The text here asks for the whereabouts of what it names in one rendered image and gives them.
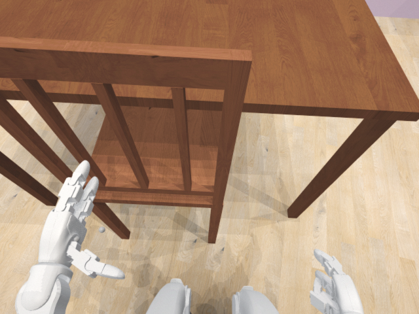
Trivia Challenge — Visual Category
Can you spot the table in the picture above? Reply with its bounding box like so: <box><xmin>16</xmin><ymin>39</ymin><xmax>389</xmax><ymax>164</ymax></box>
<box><xmin>0</xmin><ymin>0</ymin><xmax>419</xmax><ymax>218</ymax></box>

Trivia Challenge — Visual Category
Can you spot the right robot hand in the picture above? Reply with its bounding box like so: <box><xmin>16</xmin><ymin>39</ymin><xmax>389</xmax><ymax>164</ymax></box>
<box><xmin>310</xmin><ymin>249</ymin><xmax>364</xmax><ymax>314</ymax></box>

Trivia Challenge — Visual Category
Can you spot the robot left thigh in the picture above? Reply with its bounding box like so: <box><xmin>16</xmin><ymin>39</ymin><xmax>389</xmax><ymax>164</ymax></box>
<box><xmin>146</xmin><ymin>283</ymin><xmax>191</xmax><ymax>314</ymax></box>

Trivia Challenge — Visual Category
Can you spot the robot thigh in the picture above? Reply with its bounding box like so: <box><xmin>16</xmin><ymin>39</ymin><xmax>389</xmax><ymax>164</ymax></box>
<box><xmin>146</xmin><ymin>283</ymin><xmax>191</xmax><ymax>314</ymax></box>
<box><xmin>232</xmin><ymin>290</ymin><xmax>279</xmax><ymax>314</ymax></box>

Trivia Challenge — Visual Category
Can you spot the left robot forearm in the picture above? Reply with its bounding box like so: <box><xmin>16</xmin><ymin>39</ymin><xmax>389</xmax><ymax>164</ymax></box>
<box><xmin>15</xmin><ymin>262</ymin><xmax>73</xmax><ymax>314</ymax></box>

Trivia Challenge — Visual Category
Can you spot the left robot hand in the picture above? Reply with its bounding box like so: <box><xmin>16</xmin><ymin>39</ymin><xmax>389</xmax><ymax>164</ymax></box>
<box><xmin>38</xmin><ymin>160</ymin><xmax>125</xmax><ymax>279</ymax></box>

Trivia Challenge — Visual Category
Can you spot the robot right thigh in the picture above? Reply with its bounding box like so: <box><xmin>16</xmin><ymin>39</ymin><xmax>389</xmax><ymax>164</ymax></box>
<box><xmin>232</xmin><ymin>290</ymin><xmax>279</xmax><ymax>314</ymax></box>

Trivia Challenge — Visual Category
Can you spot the chair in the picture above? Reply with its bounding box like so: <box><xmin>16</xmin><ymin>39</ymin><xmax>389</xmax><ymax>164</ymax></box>
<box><xmin>0</xmin><ymin>37</ymin><xmax>252</xmax><ymax>243</ymax></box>

